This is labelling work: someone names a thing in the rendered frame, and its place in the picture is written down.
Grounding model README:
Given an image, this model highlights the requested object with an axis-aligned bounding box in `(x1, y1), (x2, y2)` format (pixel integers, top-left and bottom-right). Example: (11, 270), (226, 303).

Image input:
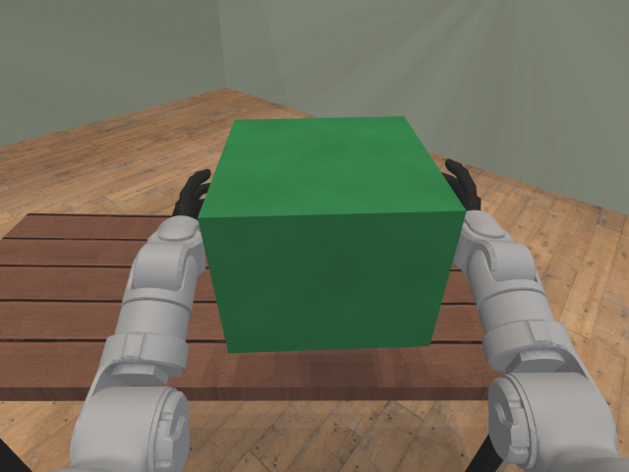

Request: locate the left robot upper arm
(47, 386), (190, 472)

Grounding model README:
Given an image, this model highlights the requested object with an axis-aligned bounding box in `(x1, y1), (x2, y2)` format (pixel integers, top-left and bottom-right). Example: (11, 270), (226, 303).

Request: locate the carton
(198, 116), (466, 353)

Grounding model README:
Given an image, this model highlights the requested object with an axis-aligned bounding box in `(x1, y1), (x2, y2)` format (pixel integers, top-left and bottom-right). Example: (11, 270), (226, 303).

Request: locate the right robot forearm
(453, 210), (617, 450)

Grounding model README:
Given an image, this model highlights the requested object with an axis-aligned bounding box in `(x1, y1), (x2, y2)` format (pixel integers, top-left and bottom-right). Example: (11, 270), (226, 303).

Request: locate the right robot upper arm
(487, 372), (629, 472)

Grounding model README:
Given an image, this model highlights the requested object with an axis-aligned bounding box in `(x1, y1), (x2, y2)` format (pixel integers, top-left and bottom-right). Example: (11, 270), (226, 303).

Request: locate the right robot hand
(441, 159), (481, 211)

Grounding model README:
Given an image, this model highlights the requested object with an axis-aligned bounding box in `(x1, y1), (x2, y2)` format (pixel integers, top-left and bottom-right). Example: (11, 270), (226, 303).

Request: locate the left robot hand
(171, 169), (211, 220)

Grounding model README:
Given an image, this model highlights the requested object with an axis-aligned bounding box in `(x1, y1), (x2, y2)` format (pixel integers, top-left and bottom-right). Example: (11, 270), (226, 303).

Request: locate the table
(0, 213), (506, 472)

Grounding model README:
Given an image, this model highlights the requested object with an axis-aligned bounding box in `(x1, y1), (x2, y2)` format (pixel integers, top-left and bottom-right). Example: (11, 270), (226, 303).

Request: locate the left robot forearm
(70, 215), (205, 467)

